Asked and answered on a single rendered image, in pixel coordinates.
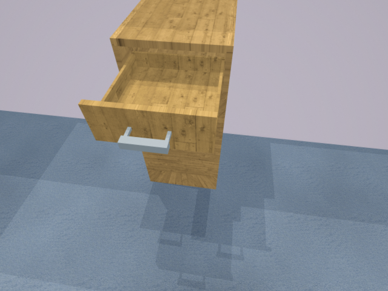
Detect handle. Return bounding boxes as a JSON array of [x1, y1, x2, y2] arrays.
[[118, 127, 172, 154]]

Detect cabinet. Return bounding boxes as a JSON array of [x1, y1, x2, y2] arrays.
[[110, 0, 238, 189]]

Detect drawer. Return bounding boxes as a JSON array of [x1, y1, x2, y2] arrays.
[[78, 51, 225, 153]]

